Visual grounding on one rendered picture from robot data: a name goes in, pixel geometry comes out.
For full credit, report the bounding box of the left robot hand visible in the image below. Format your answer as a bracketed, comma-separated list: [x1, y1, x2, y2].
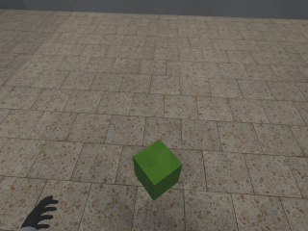
[20, 195, 59, 230]

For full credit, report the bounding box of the carton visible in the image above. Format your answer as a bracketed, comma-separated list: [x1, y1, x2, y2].
[133, 140, 183, 200]

